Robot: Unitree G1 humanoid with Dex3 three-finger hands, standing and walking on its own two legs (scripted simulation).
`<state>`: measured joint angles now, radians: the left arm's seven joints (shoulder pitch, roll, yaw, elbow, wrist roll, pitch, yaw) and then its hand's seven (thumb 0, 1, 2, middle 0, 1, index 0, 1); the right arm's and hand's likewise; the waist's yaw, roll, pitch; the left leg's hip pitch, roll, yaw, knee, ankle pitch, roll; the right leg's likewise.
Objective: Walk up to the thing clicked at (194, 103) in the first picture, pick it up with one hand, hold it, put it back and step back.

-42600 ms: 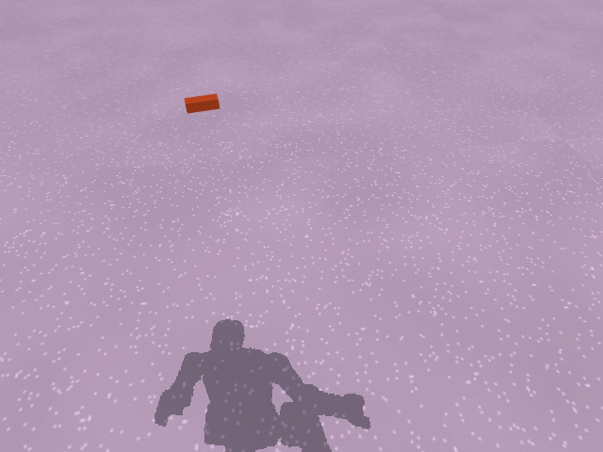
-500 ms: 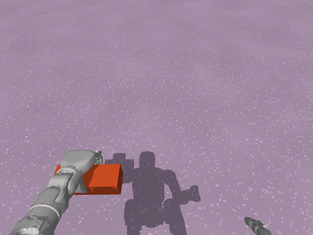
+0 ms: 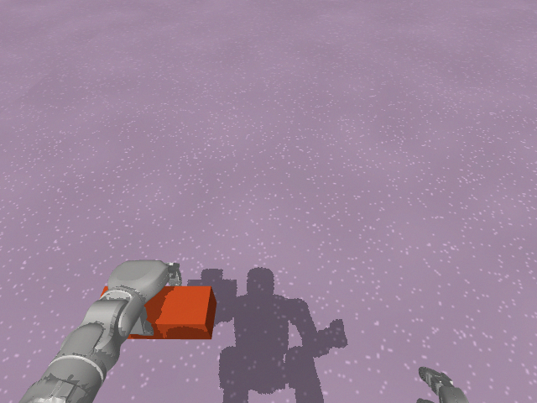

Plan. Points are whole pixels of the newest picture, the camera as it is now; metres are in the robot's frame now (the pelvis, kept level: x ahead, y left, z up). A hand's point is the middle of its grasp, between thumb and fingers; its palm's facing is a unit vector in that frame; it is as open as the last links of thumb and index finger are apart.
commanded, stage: hold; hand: left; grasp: from above
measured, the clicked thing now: (157, 312) +0.30 +0.22 -0.11
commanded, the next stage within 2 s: crouch in 0.98 s
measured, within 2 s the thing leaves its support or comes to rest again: neither
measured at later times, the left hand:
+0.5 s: hand (142, 308) +0.28 +0.22 -0.04, palm faces -0.50 -0.01 -0.87, open 10.1 cm
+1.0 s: hand (139, 309) +0.28 +0.22 -0.04, palm faces -0.50 -0.01 -0.87, open 10.1 cm
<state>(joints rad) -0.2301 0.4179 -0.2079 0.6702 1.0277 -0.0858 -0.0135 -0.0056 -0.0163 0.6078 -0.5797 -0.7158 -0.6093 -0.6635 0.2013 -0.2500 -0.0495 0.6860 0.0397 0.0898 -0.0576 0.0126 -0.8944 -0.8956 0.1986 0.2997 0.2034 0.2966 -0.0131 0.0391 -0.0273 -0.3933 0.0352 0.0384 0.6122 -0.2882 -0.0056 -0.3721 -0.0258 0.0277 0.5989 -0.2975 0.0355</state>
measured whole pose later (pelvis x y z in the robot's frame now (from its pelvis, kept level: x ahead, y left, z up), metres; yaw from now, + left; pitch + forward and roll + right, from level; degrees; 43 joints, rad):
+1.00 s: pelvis -0.01 +0.00 +0.01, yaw +0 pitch +1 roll +0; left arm -0.25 0.43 -0.22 0.68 1.02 -0.11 -0.04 -0.01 0.00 0.55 -0.63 -0.64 -0.66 -0.59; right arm 0.18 -0.25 -0.03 0.69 0.04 0.11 -0.07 0.01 -0.90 -0.90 0.20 0.30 0.20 0.30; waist 0.00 0.04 0.01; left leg -0.32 0.03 0.04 0.53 -0.23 0.00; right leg -0.30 -0.03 0.03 0.52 -0.24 0.04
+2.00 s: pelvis -0.06 +0.01 -0.23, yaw -1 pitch +34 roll -4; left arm -0.76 0.56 -0.01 1.25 1.25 -0.18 0.31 -0.01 0.00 0.54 -0.64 -0.64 -0.67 -0.58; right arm 0.26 -0.24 -0.05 0.74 -0.07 0.01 0.00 0.01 -0.90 -0.90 0.20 0.30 0.21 0.30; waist -0.18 0.05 -0.18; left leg -1.74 0.04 -0.04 1.72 -0.59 0.01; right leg -1.67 -0.01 0.00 1.68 -0.61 0.05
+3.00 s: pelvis -0.08 +0.00 -0.41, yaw -7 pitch +36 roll -10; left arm -1.03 0.86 0.12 1.42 1.35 -0.30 0.32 -0.01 -0.02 0.54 -0.66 -0.63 -0.68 -0.59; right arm 0.18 -0.27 0.07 0.71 -0.16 -0.01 0.13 0.00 -0.92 -0.91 0.20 0.30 0.20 0.30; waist -0.28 -0.02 0.00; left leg -2.30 0.03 -0.16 2.33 -0.68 -0.01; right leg -2.18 0.03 -0.05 2.24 -0.70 0.07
